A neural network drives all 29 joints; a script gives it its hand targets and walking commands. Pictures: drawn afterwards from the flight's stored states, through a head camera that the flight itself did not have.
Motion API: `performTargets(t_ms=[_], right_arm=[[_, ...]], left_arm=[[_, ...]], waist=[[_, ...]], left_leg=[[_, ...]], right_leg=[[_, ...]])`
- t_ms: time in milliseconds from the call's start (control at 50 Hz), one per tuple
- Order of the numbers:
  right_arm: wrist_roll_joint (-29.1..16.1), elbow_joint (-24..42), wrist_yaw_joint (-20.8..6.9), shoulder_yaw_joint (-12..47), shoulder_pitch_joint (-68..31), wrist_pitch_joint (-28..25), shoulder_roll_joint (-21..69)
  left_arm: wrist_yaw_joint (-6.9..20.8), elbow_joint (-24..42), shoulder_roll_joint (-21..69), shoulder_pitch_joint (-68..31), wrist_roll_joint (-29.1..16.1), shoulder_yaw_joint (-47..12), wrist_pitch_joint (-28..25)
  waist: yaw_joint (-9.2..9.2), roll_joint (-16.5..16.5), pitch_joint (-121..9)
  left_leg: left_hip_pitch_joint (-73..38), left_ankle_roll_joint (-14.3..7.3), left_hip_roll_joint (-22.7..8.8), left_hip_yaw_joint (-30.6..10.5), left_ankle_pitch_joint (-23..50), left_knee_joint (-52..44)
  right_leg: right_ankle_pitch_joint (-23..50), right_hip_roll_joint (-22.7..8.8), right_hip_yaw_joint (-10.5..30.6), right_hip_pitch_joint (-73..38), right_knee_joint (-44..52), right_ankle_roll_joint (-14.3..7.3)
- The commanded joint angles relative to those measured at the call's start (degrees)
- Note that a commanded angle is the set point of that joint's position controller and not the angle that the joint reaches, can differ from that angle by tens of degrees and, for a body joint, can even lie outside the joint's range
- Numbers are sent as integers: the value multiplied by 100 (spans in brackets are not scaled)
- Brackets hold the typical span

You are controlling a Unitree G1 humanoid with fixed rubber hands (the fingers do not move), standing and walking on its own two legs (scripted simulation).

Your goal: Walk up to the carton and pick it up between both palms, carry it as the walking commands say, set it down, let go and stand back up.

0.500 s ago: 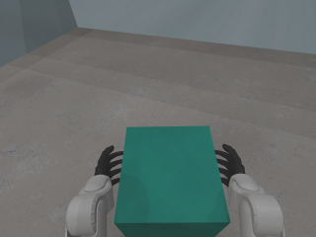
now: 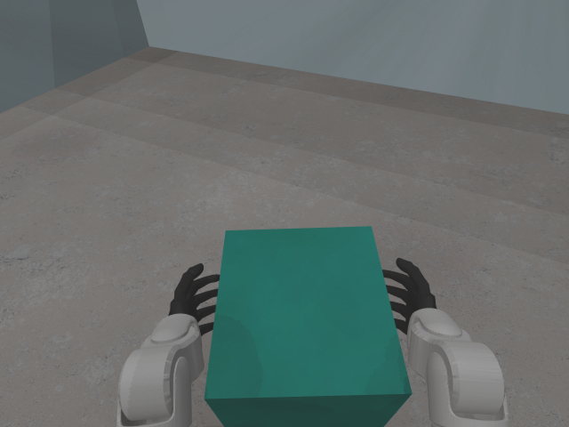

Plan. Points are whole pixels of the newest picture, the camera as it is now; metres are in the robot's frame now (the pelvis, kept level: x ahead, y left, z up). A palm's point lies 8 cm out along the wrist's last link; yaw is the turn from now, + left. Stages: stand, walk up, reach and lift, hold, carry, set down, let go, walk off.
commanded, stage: carry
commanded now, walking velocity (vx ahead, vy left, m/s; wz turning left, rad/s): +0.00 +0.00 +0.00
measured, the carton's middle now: (301, 340) +0.26 +0.00 +0.01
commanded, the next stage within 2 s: hold in 1.40 s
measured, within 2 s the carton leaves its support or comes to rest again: neither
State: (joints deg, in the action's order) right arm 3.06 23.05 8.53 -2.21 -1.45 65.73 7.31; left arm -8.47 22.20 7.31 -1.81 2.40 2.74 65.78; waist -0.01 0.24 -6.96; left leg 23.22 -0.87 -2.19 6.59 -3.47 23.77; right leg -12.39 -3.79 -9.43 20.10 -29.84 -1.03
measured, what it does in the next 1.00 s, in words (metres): shifts its weight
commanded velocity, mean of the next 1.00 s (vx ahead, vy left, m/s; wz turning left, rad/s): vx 0.00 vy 0.00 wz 0.00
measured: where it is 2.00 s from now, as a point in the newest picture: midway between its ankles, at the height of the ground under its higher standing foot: outside the picture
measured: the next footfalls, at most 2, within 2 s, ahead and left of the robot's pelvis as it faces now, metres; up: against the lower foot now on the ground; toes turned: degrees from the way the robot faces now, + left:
none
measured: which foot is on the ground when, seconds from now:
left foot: down 0.00-1.00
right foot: down 0.00-1.00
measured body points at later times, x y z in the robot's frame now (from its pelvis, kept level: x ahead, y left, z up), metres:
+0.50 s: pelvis +0.04 -0.02 +0.00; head +0.02 -0.02 +0.45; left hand +0.30 +0.13 +0.08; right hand +0.30 -0.17 +0.08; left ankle +0.10 +0.11 -0.73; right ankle +0.04 -0.11 -0.73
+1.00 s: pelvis +0.06 -0.03 +0.00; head +0.04 -0.04 +0.45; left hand +0.33 +0.11 +0.07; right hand +0.33 -0.18 +0.07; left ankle +0.10 +0.11 -0.73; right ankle +0.04 -0.11 -0.73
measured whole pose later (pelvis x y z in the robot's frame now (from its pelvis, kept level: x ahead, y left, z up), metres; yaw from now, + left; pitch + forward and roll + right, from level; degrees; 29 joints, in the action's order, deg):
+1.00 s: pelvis +0.06 -0.03 +0.00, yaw +0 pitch +2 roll +1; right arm 3.7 18.5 8.2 -3.1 -5.0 62.9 7.3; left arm -7.9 18.3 7.3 -4.6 3.2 4.2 62.8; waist -0.7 0.3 -4.8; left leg 19.5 2.0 -4.4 5.8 -10.3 28.1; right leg -18.8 -2.4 -10.8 14.8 -31.3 -2.7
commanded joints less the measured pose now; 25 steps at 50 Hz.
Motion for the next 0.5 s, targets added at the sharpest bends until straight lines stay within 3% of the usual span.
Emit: performTargets(t_ms=[0, 480], right_arm=[[-1450, 666, -634, 3416, -2424, -170, 4858], [-1441, 491, -671, 3449, -2504, -222, 4895]], left_arm=[[643, 755, 4980, -2515, -1530, -3490, -198], [697, 604, 4929, -2544, -1451, -3414, -289]], waist=[[-43, 2, -908], [-51, -45, -1104]], left_leg=[[-684, 74, -602, -683, -1422, -543], [-1115, 73, -679, -505, 276, 29]], right_leg=[[-1319, -573, 677, 24, 896, -37], [452, -688, 518, -593, 665, -34]])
